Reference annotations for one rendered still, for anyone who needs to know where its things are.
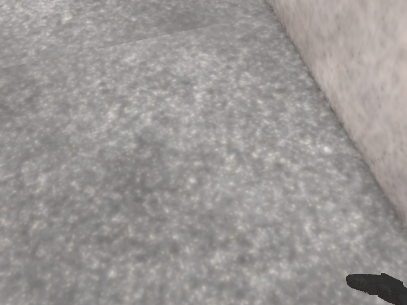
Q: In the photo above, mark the robot right hand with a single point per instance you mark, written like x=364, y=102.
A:
x=385, y=286

